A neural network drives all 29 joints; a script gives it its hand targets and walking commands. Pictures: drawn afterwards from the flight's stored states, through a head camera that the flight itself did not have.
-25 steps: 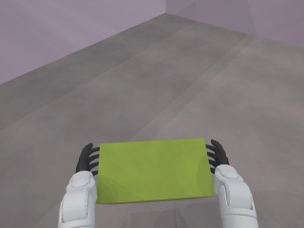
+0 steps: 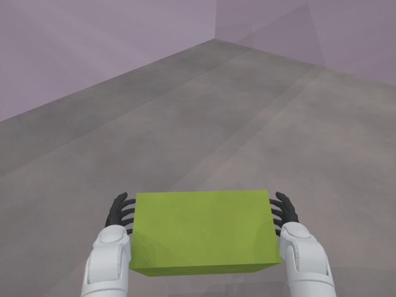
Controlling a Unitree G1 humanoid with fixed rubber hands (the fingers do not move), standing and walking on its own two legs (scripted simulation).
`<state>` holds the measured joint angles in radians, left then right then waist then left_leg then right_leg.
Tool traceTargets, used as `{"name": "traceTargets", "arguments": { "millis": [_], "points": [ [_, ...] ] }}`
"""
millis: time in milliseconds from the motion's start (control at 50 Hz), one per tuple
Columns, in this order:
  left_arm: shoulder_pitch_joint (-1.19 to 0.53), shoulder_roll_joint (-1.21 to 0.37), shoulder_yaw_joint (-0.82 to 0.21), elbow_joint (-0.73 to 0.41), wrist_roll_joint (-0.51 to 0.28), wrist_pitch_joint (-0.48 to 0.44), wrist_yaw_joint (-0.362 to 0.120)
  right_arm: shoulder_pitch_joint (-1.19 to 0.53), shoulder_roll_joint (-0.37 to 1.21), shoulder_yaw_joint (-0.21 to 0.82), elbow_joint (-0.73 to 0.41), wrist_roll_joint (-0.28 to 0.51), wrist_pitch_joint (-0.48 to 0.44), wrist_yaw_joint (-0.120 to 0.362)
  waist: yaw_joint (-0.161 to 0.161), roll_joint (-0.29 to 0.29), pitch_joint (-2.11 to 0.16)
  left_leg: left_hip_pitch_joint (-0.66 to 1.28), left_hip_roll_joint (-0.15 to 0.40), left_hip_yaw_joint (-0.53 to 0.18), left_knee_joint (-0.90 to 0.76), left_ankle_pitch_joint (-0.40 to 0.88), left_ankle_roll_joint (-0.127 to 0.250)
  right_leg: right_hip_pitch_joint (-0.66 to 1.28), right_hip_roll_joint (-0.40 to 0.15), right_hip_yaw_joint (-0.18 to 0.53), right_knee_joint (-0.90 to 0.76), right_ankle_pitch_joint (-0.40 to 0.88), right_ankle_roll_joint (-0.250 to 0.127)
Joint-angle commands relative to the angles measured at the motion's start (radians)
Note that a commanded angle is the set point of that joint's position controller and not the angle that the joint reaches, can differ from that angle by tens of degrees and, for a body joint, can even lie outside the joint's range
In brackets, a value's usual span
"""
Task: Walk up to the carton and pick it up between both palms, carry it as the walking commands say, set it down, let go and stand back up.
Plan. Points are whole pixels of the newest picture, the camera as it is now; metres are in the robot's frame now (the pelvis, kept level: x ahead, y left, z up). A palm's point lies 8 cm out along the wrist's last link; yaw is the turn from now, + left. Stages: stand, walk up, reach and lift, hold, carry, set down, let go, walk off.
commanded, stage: carry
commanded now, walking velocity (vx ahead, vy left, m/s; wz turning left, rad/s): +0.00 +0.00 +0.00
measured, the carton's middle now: (202, 237) +0.30 -0.01 -0.05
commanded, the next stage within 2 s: hold in 0.74 s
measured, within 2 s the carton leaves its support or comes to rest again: neither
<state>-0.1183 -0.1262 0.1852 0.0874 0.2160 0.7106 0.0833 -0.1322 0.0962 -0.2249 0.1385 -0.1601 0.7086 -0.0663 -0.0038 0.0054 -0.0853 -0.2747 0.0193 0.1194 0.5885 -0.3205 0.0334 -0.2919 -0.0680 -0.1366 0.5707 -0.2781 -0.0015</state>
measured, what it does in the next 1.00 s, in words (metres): stands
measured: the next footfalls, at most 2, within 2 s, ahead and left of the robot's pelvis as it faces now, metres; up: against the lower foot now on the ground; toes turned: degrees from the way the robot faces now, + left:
none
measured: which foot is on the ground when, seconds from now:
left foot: down 0.00-1.00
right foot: down 0.00-1.00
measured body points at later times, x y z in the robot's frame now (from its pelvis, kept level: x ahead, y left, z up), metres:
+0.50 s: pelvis -0.02 +0.00 +0.00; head -0.04 +0.00 +0.45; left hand +0.27 +0.17 +0.04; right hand +0.26 -0.19 +0.03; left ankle +0.00 +0.09 -0.73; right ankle +0.01 -0.12 -0.73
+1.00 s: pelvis -0.02 +0.00 +0.01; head -0.05 +0.00 +0.46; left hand +0.27 +0.17 +0.05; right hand +0.26 -0.19 +0.04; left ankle +0.00 +0.09 -0.73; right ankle +0.01 -0.12 -0.73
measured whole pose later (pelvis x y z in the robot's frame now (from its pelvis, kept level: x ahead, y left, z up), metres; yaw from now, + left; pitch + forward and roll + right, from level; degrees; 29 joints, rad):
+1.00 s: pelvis -0.02 +0.00 +0.01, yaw +0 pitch -2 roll -1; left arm -0.17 -0.13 0.19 0.11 0.23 0.70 0.07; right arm -0.13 0.09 -0.22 0.12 -0.16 0.71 -0.07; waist 0.00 0.01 -0.04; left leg -0.23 0.03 0.12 0.50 -0.24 0.04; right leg -0.23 -0.05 -0.14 0.45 -0.18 0.00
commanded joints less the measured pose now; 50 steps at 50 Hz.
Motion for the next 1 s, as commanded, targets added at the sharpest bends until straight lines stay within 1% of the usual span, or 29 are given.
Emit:
{"name": "traceTargets", "arguments": {
  "millis": [0,20,40,100,120,140,180,260,280,300,360,440,480,500,540,620,640,680,700,720,740,780,800,820,880,900,920,960,980],
  "points": [
    [-0.556,-0.693,-0.614,-0.088,-0.294,-0.031,-0.279,-0.581,0.702,0.628,-0.166,0.240,-0.028,0.276,0.011,0.049,-0.210,0.087,0.155,-0.159,-0.213,0.226,-0.004,0.018,-0.062,0.103,-0.103,0.016,0.002],
    [-0.526,-0.671,-0.553,0.007,-0.248,-0.029,-0.279,-0.571,0.690,0.588,-0.071,0.210,-0.030,0.274,0.010,0.039,-0.187,0.057,0.162,-0.183,-0.242,0.222,-0.006,0.033,-0.057,0.095,-0.103,0.009,0.006],
    [-0.540,-0.705,-0.605,-0.107,-0.303,-0.017,-0.273,-0.596,0.717,0.650,-0.204,0.271,-0.015,0.272,0.010,0.058,-0.229,0.096,0.167,-0.174,-0.244,0.262,-0.011,0.054,-0.051,0.088,-0.089,0.027,0.006],
    [-0.551,-0.711,-0.606,-0.032,-0.282,-0.003,-0.283,-0.539,0.712,0.614,-0.096,0.212,-0.005,0.280,0.011,0.045,-0.229,0.090,0.158,-0.167,-0.225,0.218,0.003,0.047,-0.054,0.105,-0.115,0.048,-0.004],
    [-0.555,-0.726,-0.638,-0.081,-0.302,-0.007,-0.287,-0.609,0.735,0.670,-0.192,0.259,-0.015,0.285,0.013,0.050,-0.247,0.100,0.149,-0.167,-0.229,0.207,-0.002,0.053,-0.055,0.101,-0.119,0.054,-0.007],
    [-0.540,-0.698,-0.572,0.009,-0.257,-0.013,-0.290,-0.580,0.715,0.607,-0.078,0.207,-0.019,0.286,0.012,0.053,-0.230,0.099,0.142,-0.145,-0.220,0.208,0.001,0.038,-0.062,0.112,-0.125,0.063,-0.006],
    [-0.530,-0.724,-0.604,-0.043,-0.300,0.001,-0.297,-0.633,0.737,0.676,-0.205,0.262,-0.010,0.282,0.011,-0.035,-0.221,0.051,0.126,-0.132,-0.192,0.165,0.002,0.077,-0.071,0.105,-0.150,0.068,-0.006],
    [-0.538,-0.723,-0.593,-0.041,-0.294,0.017,-0.294,-0.640,0.734,0.674,-0.197,0.269,0.006,0.286,0.010,0.001,-0.193,0.033,0.121,-0.132,-0.214,0.118,-0.006,0.060,-0.069,0.106,-0.156,0.064,-0.004],
    [-0.504,-0.732,-0.523,0.136,-0.219,0.007,-0.304,-0.615,0.734,0.612,-0.037,0.194,-0.004,0.295,0.011,-0.009,-0.205,0.023,0.133,-0.157,-0.238,0.108,0.002,0.083,-0.064,0.107,-0.146,0.056,-0.004],
    [-0.565,-0.744,-0.573,0.029,-0.268,0.002,-0.303,-0.669,0.750,0.665,-0.146,0.246,-0.008,0.296,0.014,0.005,-0.174,0.022,0.129,-0.143,-0.240,0.074,0.000,0.046,-0.067,0.110,-0.155,0.034,-0.006],
    [-0.567,-0.735,-0.563,0.049,-0.259,0.001,-0.299,-0.663,0.742,0.652,-0.122,0.242,-0.012,0.299,0.012,0.045,-0.191,0.043,0.126,-0.146,-0.243,0.118,0.000,0.045,-0.059,0.109,-0.130,0.052,-0.007],
    [-0.523,-0.777,-0.575,0.066,-0.259,-0.016,-0.310,-0.648,0.782,0.684,-0.142,0.248,-0.037,0.307,0.013,0.027,-0.239,0.083,0.139,-0.145,-0.213,0.213,-0.006,0.066,-0.065,0.109,-0.130,0.089,-0.006],
    [-0.547,-0.774,-0.591,0.034,-0.273,-0.025,-0.315,-0.677,0.788,0.712,-0.183,0.257,-0.045,0.310,0.014,-0.038,-0.234,0.081,0.130,-0.133,-0.190,0.224,-0.003,0.057,-0.071,0.121,-0.142,0.128,-0.013],
    [-0.587,-0.767,-0.612,-0.046,-0.302,-0.019,-0.309,-0.662,0.790,0.713,-0.207,0.272,-0.032,0.306,0.014,0.000,-0.249,0.098,0.122,-0.119,-0.182,0.240,0.002,0.050,-0.068,0.116,-0.131,0.144,-0.015],
    [-0.518,-0.754,-0.573,0.052,-0.258,-0.010,-0.310,-0.621,0.773,0.676,-0.134,0.235,-0.027,0.305,0.016,-0.006,-0.226,0.078,0.121,-0.130,-0.185,0.240,-0.001,0.058,-0.067,0.112,-0.131,0.132,-0.012],
    [-0.520,-0.771,-0.599,0.027,-0.292,-0.002,-0.313,-0.685,0.772,0.718,-0.239,0.273,-0.028,0.303,0.017,-0.018,-0.272,0.106,0.114,-0.123,-0.159,0.256,-0.001,0.063,-0.075,0.136,-0.128,0.192,-0.018],
    [-0.528,-0.771,-0.568,0.080,-0.254,-0.014,-0.319,-0.633,0.778,0.677,-0.126,0.228,-0.035,0.310,0.013,0.005,-0.263,0.087,0.124,-0.131,-0.178,0.224,-0.005,0.075,-0.070,0.121,-0.130,0.146,-0.018],
    [-0.541,-0.774,-0.619,-0.044,-0.313,-0.010,-0.315,-0.685,0.784,0.747,-0.278,0.293,-0.033,0.306,0.018,-0.032,-0.259,0.081,0.115,-0.117,-0.162,0.230,-0.002,0.071,-0.078,0.132,-0.132,0.194,-0.020],
    [-0.525,-0.770,-0.581,0.051,-0.265,-0.008,-0.318,-0.638,0.786,0.700,-0.161,0.244,-0.031,0.311,0.015,-0.010,-0.269,0.081,0.115,-0.126,-0.160,0.261,0.003,0.089,-0.074,0.121,-0.133,0.210,-0.023],
    [-0.499,-0.786,-0.585,0.076,-0.254,-0.012,-0.318,-0.619,0.797,0.691,-0.139,0.242,-0.036,0.314,0.012,0.027,-0.259,0.108,0.122,-0.132,-0.171,0.319,-0.001,0.072,-0.069,0.112,-0.112,0.211,-0.016],
    [-0.537,-0.847,-0.547,0.027,-0.251,-0.031,-0.313,-0.639,0.795,0.667,-0.133,0.224,-0.059,0.325,0.021,0.002,-0.238,0.193,-0.065,-0.219,-0.193,0.340,-0.015,0.164,0.162,0.154,-0.142,0.224,-0.050],
    [-0.472,-0.866,-0.580,-0.008,-0.256,-0.034,-0.304,-0.625,0.803,0.698,-0.190,0.236,-0.076,0.324,0.017,0.018,-0.243,0.230,-0.055,-0.227,-0.176,0.487,-0.022,0.196,0.161,0.189,-0.151,0.319,-0.059],
    [-0.498,-0.875,-0.622,-0.069,-0.286,-0.054,-0.312,-0.655,0.835,0.747,-0.265,0.254,-0.090,0.321,0.018,-0.038,-0.365,0.255,-0.069,-0.223,-0.167,0.529,-0.007,0.256,0.163,0.192,-0.145,0.396,-0.047],
    [-0.483,-0.890,-0.635,-0.068,-0.280,-0.053,-0.313,-0.615,0.829,0.741,-0.242,0.252,-0.086,0.320,0.005,0.017,-0.363,0.254,-0.063,-0.236,-0.164,0.580,-0.020,0.270,0.162,0.193,-0.146,0.404,-0.043],
    [-0.478,-0.865,-0.603,-0.034,-0.246,-0.042,-0.307,-0.565,0.785,0.670,-0.152,0.207,-0.067,0.326,-0.011,0.013,-0.313,0.242,-0.055,-0.240,-0.183,0.509,-0.021,0.241,0.167,0.184,-0.168,0.333,-0.043],
    [-0.500,-0.867,-0.584,-0.017,-0.233,-0.040,-0.299,-0.660,0.766,0.680,-0.193,0.214,-0.077,0.331,0.010,-0.010,-0.318,0.228,-0.063,-0.231,-0.200,0.437,-0.023,0.262,0.173,0.184,-0.173,0.302,-0.038],
    [-0.555,-0.842,-0.569,0.004,-0.221,-0.034,-0.300,-0.625,0.758,0.647,-0.121,0.195,-0.064,0.332,-0.011,0.008,-0.218,0.175,-0.060,-0.235,-0.224,0.273,-0.013,0.236,0.167,0.184,-0.175,0.211,-0.039],
    [-0.611,-0.840,-0.557,-0.012,-0.228,-0.040,-0.303,-0.671,0.770,0.651,-0.112,0.212,-0.073,0.344,0.017,0.045,-0.229,0.161,-0.047,-0.235,-0.239,0.230,-0.014,0.240,0.177,0.168,-0.156,0.191,-0.039],
    [-0.608,-0.839,-0.555,0.013,-0.222,-0.035,-0.305,-0.681,0.752,0.630,-0.098,0.199,-0.075,0.346,-0.017,0.057,-0.209,0.150,-0.040,-0.243,-0.253,0.170,-0.013,0.234,0.174,0.170,-0.163,0.163,-0.035]
  ]
}}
